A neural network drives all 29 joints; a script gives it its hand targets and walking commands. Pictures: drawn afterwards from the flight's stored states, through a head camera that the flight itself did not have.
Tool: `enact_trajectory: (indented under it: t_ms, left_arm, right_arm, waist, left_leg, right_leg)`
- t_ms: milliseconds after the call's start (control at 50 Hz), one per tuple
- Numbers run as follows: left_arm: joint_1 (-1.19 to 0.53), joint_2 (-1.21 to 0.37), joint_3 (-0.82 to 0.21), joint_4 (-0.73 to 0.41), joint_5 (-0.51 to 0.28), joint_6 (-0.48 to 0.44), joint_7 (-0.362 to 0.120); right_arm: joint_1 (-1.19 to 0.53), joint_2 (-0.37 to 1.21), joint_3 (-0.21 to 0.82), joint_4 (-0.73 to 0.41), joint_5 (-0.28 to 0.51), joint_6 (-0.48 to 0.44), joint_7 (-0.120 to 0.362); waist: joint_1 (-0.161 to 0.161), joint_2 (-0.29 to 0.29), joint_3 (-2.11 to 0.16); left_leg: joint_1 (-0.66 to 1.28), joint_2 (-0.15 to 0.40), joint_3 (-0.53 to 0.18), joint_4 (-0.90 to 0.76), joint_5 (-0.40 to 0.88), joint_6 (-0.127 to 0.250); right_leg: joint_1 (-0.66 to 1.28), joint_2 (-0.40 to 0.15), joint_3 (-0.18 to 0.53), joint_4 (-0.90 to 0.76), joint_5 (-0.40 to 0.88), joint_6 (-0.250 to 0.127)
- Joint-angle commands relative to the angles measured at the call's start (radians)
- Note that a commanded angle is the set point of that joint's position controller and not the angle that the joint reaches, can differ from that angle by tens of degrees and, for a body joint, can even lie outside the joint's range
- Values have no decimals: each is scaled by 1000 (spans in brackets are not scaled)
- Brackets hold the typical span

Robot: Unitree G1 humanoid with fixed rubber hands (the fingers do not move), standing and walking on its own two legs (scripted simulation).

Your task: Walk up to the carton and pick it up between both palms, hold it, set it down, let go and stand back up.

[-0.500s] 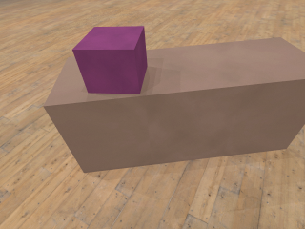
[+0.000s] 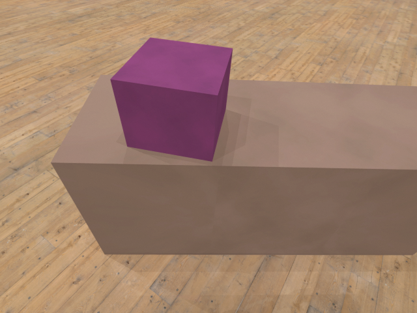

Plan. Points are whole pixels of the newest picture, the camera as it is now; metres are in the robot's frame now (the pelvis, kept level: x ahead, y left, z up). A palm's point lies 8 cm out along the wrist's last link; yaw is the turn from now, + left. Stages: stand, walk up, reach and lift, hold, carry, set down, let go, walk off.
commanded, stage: walk up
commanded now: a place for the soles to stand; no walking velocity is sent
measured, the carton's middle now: (180, 97) +0.77 +0.08 +0.01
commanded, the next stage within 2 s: none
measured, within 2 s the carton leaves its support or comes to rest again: neither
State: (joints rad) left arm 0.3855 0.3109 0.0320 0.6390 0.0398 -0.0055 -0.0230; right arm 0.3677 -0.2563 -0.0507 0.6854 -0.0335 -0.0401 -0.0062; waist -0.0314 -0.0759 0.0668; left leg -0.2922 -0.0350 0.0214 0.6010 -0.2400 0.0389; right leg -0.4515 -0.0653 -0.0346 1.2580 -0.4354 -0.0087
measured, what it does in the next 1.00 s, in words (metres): walks ahead: right foot, then left foot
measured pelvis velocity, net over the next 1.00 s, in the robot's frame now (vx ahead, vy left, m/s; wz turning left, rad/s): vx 0.29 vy -0.04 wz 0.05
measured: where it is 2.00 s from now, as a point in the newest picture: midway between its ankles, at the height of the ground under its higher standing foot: outside the picture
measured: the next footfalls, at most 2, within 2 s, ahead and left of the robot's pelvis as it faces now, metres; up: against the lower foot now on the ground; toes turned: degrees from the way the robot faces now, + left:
right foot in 0.26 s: +0.22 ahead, -0.17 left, +0.00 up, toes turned -4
left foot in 0.68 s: +0.36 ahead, +0.07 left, +0.00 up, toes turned +4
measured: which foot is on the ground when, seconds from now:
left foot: down 0.00-0.26, up 0.28-0.66, down 0.68-1.00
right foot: up 0.00-0.24, down 0.26-0.72, up 0.74-0.98, down 1.00-1.00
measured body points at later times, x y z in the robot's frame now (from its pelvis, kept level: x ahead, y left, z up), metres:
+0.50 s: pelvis +0.18 -0.06 +0.02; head +0.20 -0.09 +0.46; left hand +0.18 +0.22 -0.08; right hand +0.29 -0.32 -0.11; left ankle +0.22 +0.08 -0.65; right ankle +0.18 -0.17 -0.73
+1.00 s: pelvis +0.29 -0.04 -0.01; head +0.31 -0.04 +0.44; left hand +0.40 +0.22 -0.11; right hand +0.41 -0.31 -0.11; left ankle +0.35 +0.07 -0.73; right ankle +0.34 -0.17 -0.73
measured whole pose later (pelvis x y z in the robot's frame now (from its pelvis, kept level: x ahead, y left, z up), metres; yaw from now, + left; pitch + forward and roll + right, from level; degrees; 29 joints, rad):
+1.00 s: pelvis +0.29 -0.04 -0.01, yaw +3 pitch -3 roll +1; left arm 0.31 0.28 0.01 0.60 0.02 0.01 0.01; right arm 0.26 -0.28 -0.02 0.67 -0.01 0.02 -0.01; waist -0.03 -0.04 0.09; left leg -0.35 0.00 0.07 0.66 -0.25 0.02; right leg -0.33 -0.05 0.00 0.69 -0.30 0.02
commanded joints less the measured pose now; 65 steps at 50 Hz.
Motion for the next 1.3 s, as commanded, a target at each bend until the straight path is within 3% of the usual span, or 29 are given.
enact_trajectory:
  t_ms: [0,120,200,220,240,260,280,340,380,440,540,580,620,640,660,680,700,720,780,820,900,960,980,1000,1020,1060,1140,1180,1280]
  left_arm:
    - [86,50,33,-60,-6,-6,-24]
    - [-45,42,44,-96,4,-20,-30]
    - [69,66,60,-78,9,-44,-3]
    - [143,99,69,-64,11,-54,8]
    - [225,172,79,-62,27,-64,19]
    - [211,242,99,-58,16,-55,31]
    - [196,229,96,-52,2,-48,39]
    - [117,141,53,-57,5,-50,39]
    - [93,117,38,-36,4,-59,31]
    - [118,119,36,-7,1,-70,30]
    - [168,138,39,6,-9,-56,24]
    - [174,147,34,-6,-12,-43,26]
    - [158,143,19,-27,-18,-31,27]
    - [175,121,5,-35,-20,-29,25]
    - [223,82,-13,-51,-21,-28,24]
    - [271,37,-24,-72,-20,-15,26]
    - [238,88,0,-65,-12,16,42]
    - [180,107,8,-74,-4,31,46]
    - [129,78,10,-81,-20,26,45]
    - [140,47,7,-69,-26,21,40]
    - [105,30,2,-55,-23,15,38]
    - [68,75,20,-70,-20,5,40]
    - [28,111,32,-84,-15,2,41]
    - [-43,170,45,-104,-20,2,41]
    - [-104,202,52,-108,-45,6,39]
    - [-188,155,36,-123,-45,1,35]
    - [-140,134,25,-121,-46,3,18]
    - [-108,115,20,-114,-54,6,13]
    - [-115,124,23,-110,-42,8,16]
  right_arm:
    - [-19,-155,-35,-41,-5,-32,5]
    - [59,-203,-50,-14,-7,-31,18]
    - [65,-172,-31,-14,-11,-9,26]
    - [95,-126,-14,-18,-12,-7,29]
    - [130,-48,13,-49,-4,-9,36]
    - [122,-96,2,-75,-9,8,27]
    - [86,-149,-10,-76,-22,24,18]
    - [63,-143,-14,-64,-5,20,24]
    - [82,-118,-14,-64,-3,17,37]
    - [33,-76,-2,-81,-4,21,51]
    - [-131,-42,5,-124,-7,16,51]
    - [-109,-49,-2,-116,-15,12,37]
    - [-8,-84,-17,-84,-17,3,22]
    - [48,-120,-27,-70,-18,-2,14]
    - [103,-176,-40,-69,-28,-4,6]
    - [134,-225,-48,-84,-21,4,-2]
    - [122,-241,-56,-72,18,21,-14]
    - [61,-215,-47,-84,27,30,-22]
    - [-73,-152,-15,-99,22,31,-24]
    - [-135,-140,-5,-103,20,30,-14]
    - [-148,-152,1,-97,23,43,-7]
    - [-173,-185,5,-101,42,61,3]
    - [-146,-163,15,-109,49,62,8]
    - [-106,-123,27,-115,53,66,12]
    - [-107,-122,16,-89,43,79,6]
    - [-88,-153,5,-74,27,81,12]
    - [-102,-185,6,-76,20,39,11]
    - [-135,-202,3,-73,28,34,13]
    - [-151,-192,9,-77,41,36,22]
  waist:
    - [43,191,80]
    - [-5,212,25]
    - [58,85,-9]
    - [92,-16,-48]
    - [127,-221,-93]
    - [115,-191,-29]
    - [114,-103,35]
    - [76,-28,120]
    - [45,-40,84]
    - [47,-78,30]
    - [96,-117,14]
    - [83,-88,-13]
    - [24,5,-46]
    - [-8,68,-83]
    - [-35,182,-161]
    - [-38,303,-218]
    - [-53,238,-204]
    - [-46,219,-135]
    - [7,197,6]
    - [36,223,13]
    - [40,238,-75]
    - [70,186,-111]
    - [58,121,-106]
    - [26,-12,-81]
    - [21,-89,-44]
    - [-11,-97,12]
    - [11,-56,-62]
    - [40,-7,-98]
    - [49,85,-91]
  left_leg:
    - [-125,238,-299,-360,-129,213]
    - [-82,236,-247,-334,-269,187]
    - [-133,196,-195,-117,-296,126]
    - [-183,134,-125,82,-232,82]
    - [-302,21,-14,423,-247,3]
    - [-442,-10,-34,556,-349,-38]
    - [-458,42,-85,637,-323,-42]
    - [-398,85,-110,599,-139,-50]
    - [-293,84,-93,532,-89,-52]
    - [-272,74,-38,393,-27,-68]
    - [-154,57,37,76,63,-53]
    - [-54,40,50,23,110,-32]
    - [142,17,55,-68,216,-3]
    - [252,44,16,-90,274,17]
    - [382,191,-166,-71,375,84]
    - [415,423,-502,-134,444,220]
    - [336,473,-575,-205,283,317]
    - [250,444,-541,-241,197,310]
    - [-2,334,-274,-231,361,245]
    - [-100,275,-166,-212,417,211]
    - [-54,239,-139,-125,442,171]
    - [-147,217,-137,-73,132,85]
    - [-196,196,-119,-57,-10,43]
    - [-168,109,-49,19,-166,-10]
    - [1,45,6,156,-230,-33]
    - [39,57,-26,129,-176,-32]
    - [62,120,-101,-69,88,-9]
    - [22,140,-140,-101,38,7]
    - [-53,150,-151,-171,-34,25]
  right_leg:
    - [-30,-60,60,-220,107,25]
    - [72,-29,5,-539,225,8]
    - [311,36,-51,-686,186,-22]
    - [424,-3,21,-731,113,-44]
    - [502,-240,390,-902,-145,-110]
    - [472,-399,708,-1052,-250,-204]
    - [418,-424,739,-1078,-269,-238]
    - [304,-292,348,-1018,171,-174]
    - [244,-229,223,-1008,281,-169]
    - [296,-189,123,-976,417,-186]
    - [322,-168,34,-892,579,-182]
    - [297,-179,36,-813,634,-164]
    - [204,-149,15,-678,578,-120]
    - [154,-110,-15,-559,548,-82]
    - [57,-50,-56,-358,349,-30]
    - [-29,75,-65,-127,-172,20]
    - [-50,46,17,-35,-231,19]
    - [-80,28,47,2,-203,21]
    - [11,-13,101,-111,-110,30]
    - [116,3,68,-261,-78,39]
    - [224,29,14,-527,99,43]
    - [338,46,24,-719,287,7]
    - [334,-28,117,-734,249,-26]
    - [218,-170,310,-841,134,-90]
    - [3,-249,372,-938,49,-168]
    - [-44,-197,296,-934,95,-161]
    - [88,-107,175,-796,296,-68]
    - [146,-54,136,-778,219,-48]
    - [200,-31,111,-739,187,-34]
